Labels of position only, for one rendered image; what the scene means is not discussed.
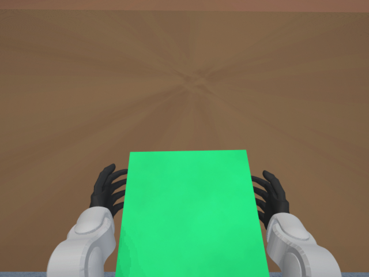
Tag robot right forearm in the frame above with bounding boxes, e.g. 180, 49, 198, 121
266, 213, 342, 277

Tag carton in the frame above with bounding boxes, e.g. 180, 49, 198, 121
115, 150, 270, 277

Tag robot left forearm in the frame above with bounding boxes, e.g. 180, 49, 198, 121
47, 207, 116, 277

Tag robot left hand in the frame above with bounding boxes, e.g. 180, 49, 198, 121
89, 163, 128, 218

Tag robot right hand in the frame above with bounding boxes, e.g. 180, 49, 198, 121
251, 170, 289, 230

